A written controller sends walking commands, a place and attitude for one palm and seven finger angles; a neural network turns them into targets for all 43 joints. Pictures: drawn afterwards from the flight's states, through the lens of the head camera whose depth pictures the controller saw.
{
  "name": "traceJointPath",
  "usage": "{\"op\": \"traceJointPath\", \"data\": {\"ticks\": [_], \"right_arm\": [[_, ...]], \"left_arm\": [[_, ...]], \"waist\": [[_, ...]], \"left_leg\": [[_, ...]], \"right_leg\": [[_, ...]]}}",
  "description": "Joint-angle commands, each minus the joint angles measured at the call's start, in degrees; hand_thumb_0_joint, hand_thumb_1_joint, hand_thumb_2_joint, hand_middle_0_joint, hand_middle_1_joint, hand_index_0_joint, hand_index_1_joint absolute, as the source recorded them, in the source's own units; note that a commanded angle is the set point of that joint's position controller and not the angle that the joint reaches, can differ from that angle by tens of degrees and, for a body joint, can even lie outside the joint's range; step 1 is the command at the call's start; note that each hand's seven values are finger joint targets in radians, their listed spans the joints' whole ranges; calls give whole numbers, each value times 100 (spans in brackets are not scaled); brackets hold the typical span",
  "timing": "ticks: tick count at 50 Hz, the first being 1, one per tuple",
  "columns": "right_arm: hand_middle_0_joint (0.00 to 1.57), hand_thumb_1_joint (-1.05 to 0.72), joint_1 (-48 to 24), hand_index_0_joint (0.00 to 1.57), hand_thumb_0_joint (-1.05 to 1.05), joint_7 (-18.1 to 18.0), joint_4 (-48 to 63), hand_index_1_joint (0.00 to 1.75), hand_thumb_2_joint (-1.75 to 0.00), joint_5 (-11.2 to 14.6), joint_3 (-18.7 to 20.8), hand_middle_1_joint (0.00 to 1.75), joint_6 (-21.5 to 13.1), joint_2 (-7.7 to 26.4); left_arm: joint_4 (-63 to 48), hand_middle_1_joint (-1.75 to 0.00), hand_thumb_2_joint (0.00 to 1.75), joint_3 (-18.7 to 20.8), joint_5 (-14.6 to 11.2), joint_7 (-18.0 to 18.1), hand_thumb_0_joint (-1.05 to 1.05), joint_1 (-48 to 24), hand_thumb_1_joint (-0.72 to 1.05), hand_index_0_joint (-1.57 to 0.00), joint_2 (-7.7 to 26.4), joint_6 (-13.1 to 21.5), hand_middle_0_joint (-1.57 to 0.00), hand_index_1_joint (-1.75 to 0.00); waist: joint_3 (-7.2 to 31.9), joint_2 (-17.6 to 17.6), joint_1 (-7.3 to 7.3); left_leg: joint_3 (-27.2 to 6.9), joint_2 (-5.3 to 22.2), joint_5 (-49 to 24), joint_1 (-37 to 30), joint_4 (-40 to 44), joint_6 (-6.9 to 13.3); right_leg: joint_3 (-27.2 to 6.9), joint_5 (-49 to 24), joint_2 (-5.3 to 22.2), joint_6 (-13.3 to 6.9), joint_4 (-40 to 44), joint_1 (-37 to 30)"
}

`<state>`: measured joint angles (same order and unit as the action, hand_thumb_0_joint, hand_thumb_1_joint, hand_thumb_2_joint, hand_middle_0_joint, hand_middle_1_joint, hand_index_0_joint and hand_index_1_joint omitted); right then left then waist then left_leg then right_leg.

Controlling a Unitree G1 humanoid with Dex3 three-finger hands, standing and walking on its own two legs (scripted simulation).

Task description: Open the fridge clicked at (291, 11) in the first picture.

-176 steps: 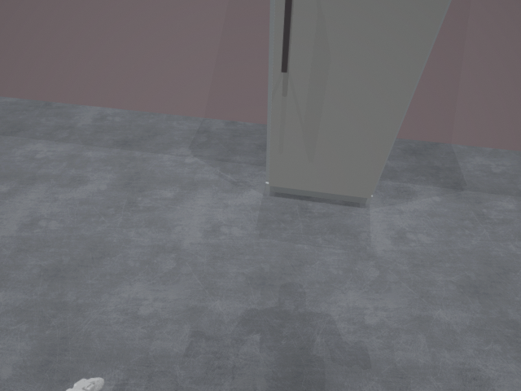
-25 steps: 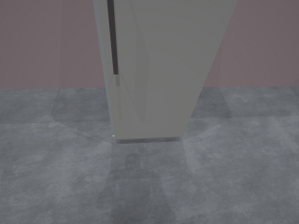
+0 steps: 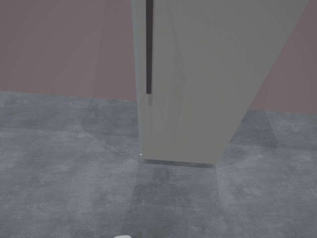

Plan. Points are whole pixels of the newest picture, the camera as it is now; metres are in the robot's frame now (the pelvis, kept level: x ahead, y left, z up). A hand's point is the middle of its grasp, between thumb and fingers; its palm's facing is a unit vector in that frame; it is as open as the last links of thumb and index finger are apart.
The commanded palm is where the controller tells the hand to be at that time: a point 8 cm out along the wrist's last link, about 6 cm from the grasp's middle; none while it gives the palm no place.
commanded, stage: take the last steps up to it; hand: left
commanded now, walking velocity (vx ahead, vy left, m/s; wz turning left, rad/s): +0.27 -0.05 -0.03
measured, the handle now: (150, 31) +0.67 +0.10 +0.20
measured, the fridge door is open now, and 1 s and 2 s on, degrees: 0 0 0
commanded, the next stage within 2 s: come to a stop and stand still in 0.38 s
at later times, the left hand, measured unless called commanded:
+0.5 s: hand (108, 203) +0.24 +0.18 -0.17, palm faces -0.04 -0.97 -0.24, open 7.4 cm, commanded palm none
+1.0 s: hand (99, 211) +0.22 +0.21 -0.19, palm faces +0.04 -0.98 -0.18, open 7.4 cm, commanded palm none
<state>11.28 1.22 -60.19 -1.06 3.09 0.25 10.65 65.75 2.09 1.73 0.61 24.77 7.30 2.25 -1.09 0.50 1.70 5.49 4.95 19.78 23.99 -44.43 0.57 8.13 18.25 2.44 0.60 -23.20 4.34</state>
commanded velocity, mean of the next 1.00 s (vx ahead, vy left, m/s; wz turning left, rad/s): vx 0.02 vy -0.02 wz -0.02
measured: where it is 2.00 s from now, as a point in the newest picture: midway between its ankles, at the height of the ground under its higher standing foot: outside the picture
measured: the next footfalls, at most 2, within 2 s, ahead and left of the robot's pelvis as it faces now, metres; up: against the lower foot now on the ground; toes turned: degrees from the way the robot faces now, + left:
left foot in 0.06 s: +0.11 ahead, +0.12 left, +0.00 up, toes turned +9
right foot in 0.50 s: +0.25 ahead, -0.13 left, +0.00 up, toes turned -10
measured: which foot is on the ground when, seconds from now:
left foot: up 0.00-0.04, down 0.06-0.50, up 0.52-0.86, down 0.88-1.00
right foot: down 0.00-0.08, up 0.10-0.48, down 0.50-0.88, up 0.90-1.00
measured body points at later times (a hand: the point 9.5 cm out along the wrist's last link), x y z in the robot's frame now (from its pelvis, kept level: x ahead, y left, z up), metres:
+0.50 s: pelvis +0.15 -0.01 -0.01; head +0.16 -0.03 +0.44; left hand +0.25 +0.23 -0.15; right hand +0.06 -0.21 -0.17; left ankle +0.08 +0.12 -0.74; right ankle +0.21 -0.12 -0.74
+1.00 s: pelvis +0.17 +0.02 +0.00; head +0.19 +0.05 +0.45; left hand +0.22 +0.26 -0.17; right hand +0.24 -0.22 -0.13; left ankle +0.21 +0.09 -0.74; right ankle +0.16 -0.12 -0.70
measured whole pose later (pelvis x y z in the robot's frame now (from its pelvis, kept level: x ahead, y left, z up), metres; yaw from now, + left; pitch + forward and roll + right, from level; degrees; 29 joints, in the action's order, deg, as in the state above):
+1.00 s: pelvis +0.17 +0.02 +0.00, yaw -2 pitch -1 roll -1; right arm 9.2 -1.7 -57.5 -1.3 1.8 0.7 8.9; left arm 59.4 3.9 1.1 1.7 10.9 11.8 -3.1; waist -4.0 3.1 0.8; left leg 5.9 0.1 13.0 15.7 -29.6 4.0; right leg 0.6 24.5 1.4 1.0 -48.7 21.2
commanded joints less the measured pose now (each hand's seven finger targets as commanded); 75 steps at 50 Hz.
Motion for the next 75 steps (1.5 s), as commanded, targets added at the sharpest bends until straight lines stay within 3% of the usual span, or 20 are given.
{"op": "traceJointPath", "data": {"ticks": [1,2,4,5,7,11,19,23,25,29,39,42,44,45,49,59,66,70,72,75], "right_arm": [[20,-90,318,20,0,-37,206,30,-90,-8,-3,30,-269,119],[20,-90,811,20,0,-88,22,30,-90,-16,32,30,-320,301],[20,-90,2070,20,0,-211,-218,30,-90,-71,277,30,-340,1336],[20,-90,1964,20,0,-267,-294,30,-90,-71,248,30,-315,1261],[20,-90,1151,20,0,-287,-69,30,-90,-45,105,30,-342,668],[20,-90,881,20,0,-324,-24,30,-90,-35,20,30,-477,348],[20,-90,1054,20,0,-276,-183,30,-90,-88,111,30,-356,504],[20,-90,987,20,0,-246,-238,30,-90,-73,111,30,-266,491],[20,-90,1244,20,0,-193,-136,30,-90,23,-53,30,-306,-124],[20,-90,1040,20,0,-323,-287,30,-90,100,-73,30,-86,-54],[20,-90,555,20,0,-257,216,30,-90,55,81,30,201,72],[20,-90,882,20,0,-239,175,30,-90,31,64,30,118,138],[20,-90,682,20,0,-248,389,30,-90,-33,121,30,-10,741],[20,-90,351,20,0,-286,500,30,-90,-53,127,30,-18,864],[20,-90,-281,20,0,-396,521,30,-90,-25,-14,30,-112,610],[20,-90,509,20,0,-420,20,30,-90,-9,120,30,-69,792],[20,-90,355,20,0,-326,-128,30,-90,-12,135,30,-16,758],[20,-90,532,20,0,-227,-209,30,-90,65,-43,30,5,57],[20,-90,525,20,0,-228,-282,30,-90,-2,-101,30,61,37],[20,-90,989,20,0,-253,-536,30,-90,7,-168,30,2,6]], "left_arm": [[-207,-30,90,170,-46,26,0,-26,90,-20,903,93,-20,-30],[-189,-30,90,136,-62,12,0,3,90,-20,764,75,-20,-30],[-474,-30,90,68,-73,-65,0,-84,90,-20,333,66,-20,-30],[-552,-30,90,105,-20,-22,0,-338,90,-20,486,7,-20,-30],[-470,-30,90,150,-12,-98,0,-536,90,-20,441,4,-20,-30],[-338,-30,90,143,6,-125,0,-157,90,-20,177,-116,-20,-30],[-808,-30,90,152,-32,-148,0,-1190,90,-20,308,-146,-20,-30],[-589,-30,90,222,-8,-130,0,-571,90,-20,549,-57,-20,-30],[-356,-30,90,349,6,-5,0,249,90,-20,1361,84,-20,-30],[-676,-30,90,160,-55,172,0,-1097,90,-20,979,18,-20,-30],[-1037,-30,90,332,18,233,0,-1424,90,-20,1196,-292,-20,-30],[-1112,-30,90,332,-36,208,0,-1585,90,-20,1163,-342,-20,-30],[-1173,-30,90,201,-103,145,0,-1214,90,-20,612,-417,-20,-30],[-1147,-30,90,189,-74,175,0,-1280,90,-20,656,-467,-20,-30],[-717,-30,90,184,-23,54,0,-829,90,-20,733,-436,-20,-30],[-524,-30,90,106,-30,19,0,-899,90,-20,631,-476,-20,-30],[-247,-30,90,32,-72,69,0,-272,90,-20,425,-415,-20,-30],[-230,-30,90,-1,-67,152,0,-372,90,-20,861,-251,-20,-30],[-264,-30,90,-41,-105,159,0,-696,90,-20,777,-175,-20,-30],[-245,-30,90,-101,-145,163,0,-653,90,-20,570,-145,-20,-30]], "waist": [[-402,433,-322],[-168,-16,-514],[338,-1955,-889],[171,-1754,-873],[-518,-764,-531],[-267,-507,-153],[-515,-690,-284],[-250,-285,61],[380,1624,293],[263,498,-156],[236,810,-150],[337,729,-384],[280,-1419,-227],[152,-1735,-277],[108,-633,2],[213,-691,-431],[146,-767,-154],[-160,229,-265],[-806,1317,-285],[-671,525,-389]], "left_leg": [[421,-209,-742,-1351,1343,-25],[290,-131,-650,-2169,1715,-8],[-2698,1965,122,-3144,3055,777],[-2875,2124,626,-2733,3400,845],[-2112,1787,381,-1761,3478,891],[-806,1317,-1418,-1510,3394,809],[-486,1300,-1601,-1541,3155,863],[-130,879,-998,-995,2035,458],[572,-190,946,538,-495,-47],[-520,81,1071,-258,-1058,-174],[-327,-239,419,-530,-86,-298],[-177,-218,-862,-1468,1520,-242],[-1871,1272,-2016,-1394,2792,359],[-2355,1612,-1716,-856,3294,681],[-1535,1058,-1086,-1137,3212,725],[-1633,1228,-1310,-2150,3265,765],[-1294,827,-214,-1258,3315,481],[-420,-103,-214,-941,2346,-152],[-366,-95,-617,-1185,1913,-95],[-419,20,-1131,-1459,2140,-88]], "right_leg": [[-711,-261,1018,-676,540,1150],[-555,-408,787,-557,-232,1433],[33,1471,-153,-123,-3203,2908],[-520,1464,1,-228,-4107,3139],[-753,480,428,-250,-4490,3235],[-627,-124,474,-61,-3828,2635],[-319,-234,328,-65,-1664,2159],[-11,-815,-31,-174,-504,490],[-2346,-2306,1839,-846,271,-1164],[-1509,-4808,1773,-1214,198,344],[-1216,-3746,1666,-1170,83,833],[-992,-2334,1295,-709,-329,1250],[-332,440,192,-11,-1454,1787],[-614,1372,-50,55,-2369,1685],[-1073,563,22,79,-3041,1859],[-866,881,65,173,-2071,1772],[-451,96,-82,-11,-269,587],[-1565,652,1011,-469,1165,853],[-1679,1238,947,-476,1592,1858],[-1319,458,615,-385,1125,1623]]}}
